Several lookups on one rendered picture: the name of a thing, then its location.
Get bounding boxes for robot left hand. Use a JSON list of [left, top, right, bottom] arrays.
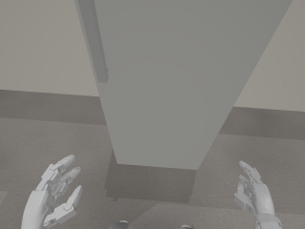
[[21, 155, 83, 229]]

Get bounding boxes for handle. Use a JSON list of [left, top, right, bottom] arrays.
[[77, 0, 109, 83]]

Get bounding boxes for robot right hand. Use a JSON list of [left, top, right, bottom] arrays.
[[234, 160, 275, 217]]

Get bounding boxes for right robot forearm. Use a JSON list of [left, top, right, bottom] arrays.
[[254, 213, 282, 229]]

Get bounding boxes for fridge door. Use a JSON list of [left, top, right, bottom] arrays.
[[74, 0, 293, 170]]

